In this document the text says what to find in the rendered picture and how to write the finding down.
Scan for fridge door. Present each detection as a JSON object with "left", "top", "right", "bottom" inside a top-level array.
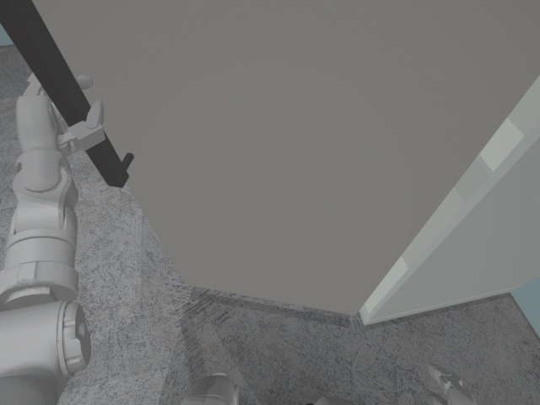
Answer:
[{"left": 32, "top": 0, "right": 540, "bottom": 316}]

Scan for handle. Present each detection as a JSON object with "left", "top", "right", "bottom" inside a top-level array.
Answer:
[{"left": 0, "top": 0, "right": 134, "bottom": 188}]

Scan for left robot forearm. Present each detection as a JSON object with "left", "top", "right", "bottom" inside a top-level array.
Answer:
[{"left": 0, "top": 149, "right": 78, "bottom": 312}]

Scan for left robot thigh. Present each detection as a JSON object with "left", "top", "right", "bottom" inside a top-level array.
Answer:
[{"left": 181, "top": 375, "right": 239, "bottom": 405}]

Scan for robot right hand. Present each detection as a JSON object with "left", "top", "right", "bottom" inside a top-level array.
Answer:
[{"left": 424, "top": 363, "right": 477, "bottom": 405}]

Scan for robot left upper arm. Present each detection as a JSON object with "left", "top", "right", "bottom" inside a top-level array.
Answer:
[{"left": 0, "top": 300, "right": 91, "bottom": 405}]

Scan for robot left hand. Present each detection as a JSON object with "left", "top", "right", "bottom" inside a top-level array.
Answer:
[{"left": 16, "top": 71, "right": 105, "bottom": 157}]

